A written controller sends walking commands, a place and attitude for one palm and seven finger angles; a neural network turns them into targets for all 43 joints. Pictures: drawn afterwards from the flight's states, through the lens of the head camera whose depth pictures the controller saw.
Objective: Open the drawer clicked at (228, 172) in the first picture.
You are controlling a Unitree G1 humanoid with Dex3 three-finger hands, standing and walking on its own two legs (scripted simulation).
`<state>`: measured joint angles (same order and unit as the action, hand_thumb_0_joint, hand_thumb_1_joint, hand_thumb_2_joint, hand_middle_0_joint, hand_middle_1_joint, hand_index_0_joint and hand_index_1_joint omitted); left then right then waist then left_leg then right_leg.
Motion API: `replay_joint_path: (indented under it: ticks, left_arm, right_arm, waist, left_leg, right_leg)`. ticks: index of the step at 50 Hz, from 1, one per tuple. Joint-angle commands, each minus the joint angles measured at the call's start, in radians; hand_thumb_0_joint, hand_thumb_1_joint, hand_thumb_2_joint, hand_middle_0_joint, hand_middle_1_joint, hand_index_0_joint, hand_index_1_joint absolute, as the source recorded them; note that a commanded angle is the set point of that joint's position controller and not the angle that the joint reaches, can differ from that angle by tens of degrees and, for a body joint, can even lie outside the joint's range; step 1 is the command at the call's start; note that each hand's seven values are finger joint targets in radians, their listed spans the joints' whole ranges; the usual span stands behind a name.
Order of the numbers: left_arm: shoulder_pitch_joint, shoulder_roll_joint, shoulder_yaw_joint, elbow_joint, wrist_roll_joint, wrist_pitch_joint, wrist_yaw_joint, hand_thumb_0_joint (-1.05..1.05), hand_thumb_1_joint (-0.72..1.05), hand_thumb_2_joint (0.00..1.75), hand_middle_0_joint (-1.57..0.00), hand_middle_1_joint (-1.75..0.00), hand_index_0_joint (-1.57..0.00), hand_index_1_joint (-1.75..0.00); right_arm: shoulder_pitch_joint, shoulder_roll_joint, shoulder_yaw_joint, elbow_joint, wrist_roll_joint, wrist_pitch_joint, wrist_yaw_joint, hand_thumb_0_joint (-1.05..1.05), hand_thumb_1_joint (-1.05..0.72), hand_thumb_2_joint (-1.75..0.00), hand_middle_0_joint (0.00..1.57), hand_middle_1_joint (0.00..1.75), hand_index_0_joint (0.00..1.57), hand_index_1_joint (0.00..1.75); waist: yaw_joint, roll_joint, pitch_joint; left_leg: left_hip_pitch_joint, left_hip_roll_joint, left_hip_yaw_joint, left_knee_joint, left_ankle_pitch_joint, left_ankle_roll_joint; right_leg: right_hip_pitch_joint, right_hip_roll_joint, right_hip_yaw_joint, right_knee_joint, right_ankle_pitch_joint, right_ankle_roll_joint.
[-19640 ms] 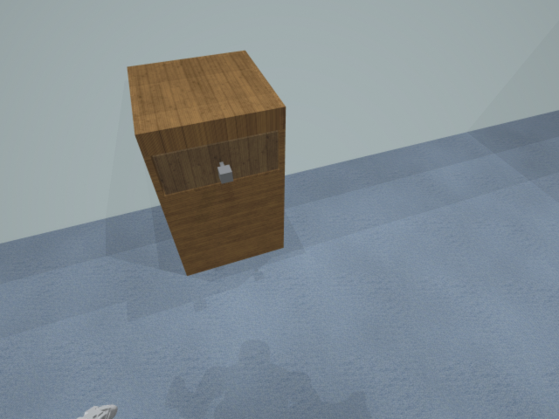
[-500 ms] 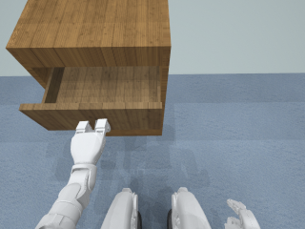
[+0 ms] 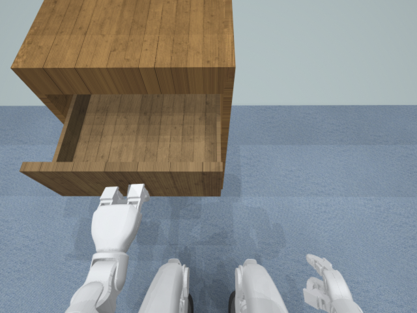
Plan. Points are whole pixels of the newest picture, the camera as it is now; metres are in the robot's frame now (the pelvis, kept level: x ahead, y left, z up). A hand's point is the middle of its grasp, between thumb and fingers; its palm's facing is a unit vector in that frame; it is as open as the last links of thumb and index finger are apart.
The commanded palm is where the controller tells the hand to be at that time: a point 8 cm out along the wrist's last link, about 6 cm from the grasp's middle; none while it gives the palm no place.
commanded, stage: pull the drawer open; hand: left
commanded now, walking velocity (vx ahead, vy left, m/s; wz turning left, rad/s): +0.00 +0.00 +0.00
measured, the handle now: (129, 202) +0.33 +0.19 -0.07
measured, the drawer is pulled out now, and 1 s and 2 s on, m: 0.18 0.28 0.30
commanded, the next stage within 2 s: open the thumb to release the handle in 1.36 s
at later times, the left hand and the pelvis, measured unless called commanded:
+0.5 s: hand (125, 254) +0.23 +0.18 -0.09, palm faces -0.09 -0.12 -0.99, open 7.4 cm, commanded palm +0.20 +0.19 -0.04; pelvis +0.00 -0.01 -0.01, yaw +0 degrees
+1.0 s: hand (120, 283) +0.18 +0.18 -0.09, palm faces -0.14 -0.12 -0.98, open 7.4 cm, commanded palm +0.15 +0.18 -0.04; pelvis -0.01 -0.02 -0.02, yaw +1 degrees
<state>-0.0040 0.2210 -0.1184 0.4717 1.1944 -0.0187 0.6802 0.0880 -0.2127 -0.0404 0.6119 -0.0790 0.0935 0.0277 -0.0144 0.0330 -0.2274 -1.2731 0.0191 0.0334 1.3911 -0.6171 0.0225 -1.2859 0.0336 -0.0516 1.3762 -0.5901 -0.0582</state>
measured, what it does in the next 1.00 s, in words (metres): stands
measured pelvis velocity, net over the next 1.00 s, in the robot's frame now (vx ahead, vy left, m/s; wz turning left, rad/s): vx -0.01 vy -0.02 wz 0.01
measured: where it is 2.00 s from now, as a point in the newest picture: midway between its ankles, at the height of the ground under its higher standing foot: outside the picture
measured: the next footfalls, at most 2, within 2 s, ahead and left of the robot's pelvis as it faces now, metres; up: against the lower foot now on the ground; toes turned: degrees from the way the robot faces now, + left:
none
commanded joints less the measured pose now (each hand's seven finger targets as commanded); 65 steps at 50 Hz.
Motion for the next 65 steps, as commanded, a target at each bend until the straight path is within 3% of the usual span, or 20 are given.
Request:
replay_joint_path:
  ticks: [1, 5, 6, 10, 11, 17, 23, 33, 37, 51, 55, 59, 60, 65]
  left_arm:
    - [0.057, 0.120, 0.070, -0.197, -0.007, 0.022, 0.048, 0.00, 0.90, 0.90, -0.40, -1.35, -0.40, -1.35]
    - [0.152, 0.126, 0.082, -0.237, -0.019, 0.021, 0.046, 0.00, 0.90, 0.90, -0.40, -1.35, -0.40, -1.35]
    - [0.164, 0.115, 0.068, -0.236, -0.017, 0.021, 0.044, 0.00, 0.90, 0.90, -0.40, -1.35, -0.40, -1.35]
    - [0.186, 0.135, 0.087, -0.257, -0.011, 0.010, 0.048, 0.00, 0.90, 0.90, -0.40, -1.35, -0.40, -1.35]
    - [0.186, 0.136, 0.085, -0.275, -0.004, 0.005, 0.051, 0.00, 0.90, 0.90, -0.40, -1.35, -0.40, -1.35]
    - [0.261, 0.131, 0.087, -0.295, -0.008, -0.007, 0.049, 0.00, 0.90, 0.90, -0.40, -1.35, -0.40, -1.35]
    - [0.332, 0.164, 0.131, -0.310, -0.014, -0.024, 0.048, 0.00, 0.90, 0.90, -0.40, -1.35, -0.40, -1.35]
    - [0.431, 0.164, 0.130, -0.371, -0.020, -0.040, 0.040, 0.00, 0.90, 0.90, -0.40, -1.35, -0.40, -1.35]
    - [0.441, 0.156, 0.109, -0.404, -0.018, -0.049, 0.034, 0.00, 0.90, 0.90, -0.40, -1.35, -0.40, -1.35]
    - [0.556, 0.169, 0.124, -0.457, -0.020, -0.113, 0.017, 0.00, 0.90, 0.90, -0.40, -1.35, -0.40, -1.35]
    - [0.561, 0.189, 0.146, -0.461, -0.025, -0.122, 0.015, 0.00, 0.90, 0.90, -0.40, -1.35, -0.40, -1.35]
    - [0.567, 0.180, 0.132, -0.484, -0.021, -0.127, 0.012, 0.00, 0.90, 0.90, -0.40, -1.35, -0.40, -1.35]
    - [0.587, 0.171, 0.126, -0.483, -0.026, -0.126, 0.009, 0.00, 0.90, 0.90, -0.40, -1.35, -0.40, -1.35]
    - [0.625, 0.178, 0.142, -0.481, -0.042, -0.129, -0.001, 0.00, 0.90, 0.90, -0.40, -1.35, -0.40, -1.35]
  right_arm:
    - [0.003, -0.120, -0.035, -0.131, -0.003, -0.039, -0.010, 0.00, -0.90, -0.90, 0.20, 0.30, 0.20, 0.30]
    - [-0.001, -0.115, -0.030, -0.145, -0.004, -0.047, -0.011, 0.00, -0.90, -0.90, 0.20, 0.30, 0.20, 0.30]
    - [-0.007, -0.113, -0.027, -0.148, -0.005, -0.046, -0.012, 0.00, -0.90, -0.90, 0.20, 0.30, 0.20, 0.30]
    - [-0.017, -0.112, -0.022, -0.152, -0.006, -0.053, -0.015, 0.00, -0.90, -0.90, 0.20, 0.30, 0.20, 0.30]
    - [-0.016, -0.113, -0.022, -0.152, -0.010, -0.054, -0.016, 0.00, -0.90, -0.90, 0.20, 0.30, 0.20, 0.30]
    - [-0.028, -0.108, -0.015, -0.165, -0.014, -0.066, -0.018, 0.00, -0.90, -0.90, 0.20, 0.30, 0.20, 0.30]
    - [-0.037, -0.102, -0.008, -0.177, -0.016, -0.077, -0.022, 0.00, -0.90, -0.90, 0.20, 0.30, 0.20, 0.30]
    - [-0.047, -0.099, -0.002, -0.202, -0.019, -0.085, -0.022, 0.00, -0.90, -0.90, 0.20, 0.30, 0.20, 0.30]
    - [-0.051, -0.099, 0.000, -0.209, -0.020, -0.087, -0.020, 0.00, -0.90, -0.90, 0.20, 0.30, 0.20, 0.30]
    - [-0.065, -0.087, 0.010, -0.223, -0.032, -0.106, -0.021, 0.00, -0.90, -0.90, 0.20, 0.30, 0.20, 0.30]
    - [-0.074, -0.083, 0.009, -0.225, -0.029, -0.106, -0.025, 0.00, -0.90, -0.90, 0.20, 0.30, 0.20, 0.30]
    - [-0.074, -0.082, 0.011, -0.231, -0.030, -0.108, -0.023, 0.00, -0.90, -0.90, 0.20, 0.30, 0.20, 0.30]
    - [-0.074, -0.083, 0.010, -0.237, -0.028, -0.108, -0.023, 0.00, -0.90, -0.90, 0.20, 0.30, 0.20, 0.30]
    - [-0.076, -0.072, 0.010, -0.239, -0.022, -0.109, -0.028, 0.00, -0.90, -0.90, 0.20, 0.30, 0.20, 0.30]
  waist:
    - [0.028, -0.025, -0.424]
    - [0.044, -0.032, -0.419]
    - [0.035, -0.041, -0.417]
    - [0.044, -0.004, -0.383]
    - [0.040, -0.015, -0.406]
    - [0.043, -0.022, -0.380]
    - [0.062, -0.020, -0.366]
    - [0.071, -0.024, -0.369]
    - [0.064, -0.025, -0.353]
    - [0.079, -0.044, -0.355]
    - [0.082, -0.040, -0.315]
    - [0.083, -0.034, -0.344]
    - [0.082, -0.037, -0.328]
    - [0.091, -0.074, -0.317]
  left_leg:
    - [0.290, -0.038, -0.033, -0.135, 0.375, 0.013]
    - [0.283, -0.040, -0.030, -0.137, 0.376, 0.012]
    - [0.274, -0.041, -0.029, -0.133, 0.361, 0.012]
    - [0.275, -0.039, -0.030, -0.134, 0.349, 0.010]
    - [0.279, -0.039, -0.030, -0.125, 0.359, 0.010]
    - [0.253, -0.040, -0.029, -0.115, 0.327, 0.011]
    - [0.211, -0.045, -0.029, -0.103, 0.302, 0.008]
    - [0.201, -0.046, -0.032, -0.092, 0.287, 0.007]
    - [0.200, -0.044, -0.031, -0.089, 0.264, 0.007]
    - [0.152, -0.052, -0.032, -0.048, 0.224, 0.006]
    - [0.111, -0.052, -0.032, -0.038, 0.190, 0.006]
    - [0.126, -0.054, -0.031, -0.035, 0.185, 0.006]
    - [0.125, -0.052, -0.033, -0.040, 0.179, 0.008]
    - [0.081, -0.055, -0.032, -0.032, 0.166, 0.007]
  right_leg:
    - [0.310, 0.002, 0.057, -0.176, 0.457, 0.001]
    - [0.343, 0.001, 0.064, -0.177, 0.483, -0.002]
    - [0.334, 0.000, 0.067, -0.179, 0.471, 0.000]
    - [0.306, 0.001, 0.066, -0.175, 0.441, -0.006]
    - [0.307, 0.000, 0.069, -0.168, 0.455, -0.004]
    - [0.302, -0.003, 0.078, -0.171, 0.439, -0.004]
    - [0.307, -0.002, 0.095, -0.161, 0.419, -0.008]
    - [0.296, -0.003, 0.110, -0.154, 0.404, -0.009]
    - [0.275, -0.007, 0.108, -0.157, 0.369, -0.007]
    - [0.236, -0.014, 0.139, -0.135, 0.326, -0.008]
    - [0.239, -0.018, 0.161, -0.145, 0.288, -0.010]
    - [0.209, -0.017, 0.159, -0.137, 0.252, -0.009]
    - [0.213, -0.018, 0.142, -0.140, 0.246, -0.009]
    - [0.258, -0.024, 0.175, -0.151, 0.258, -0.005]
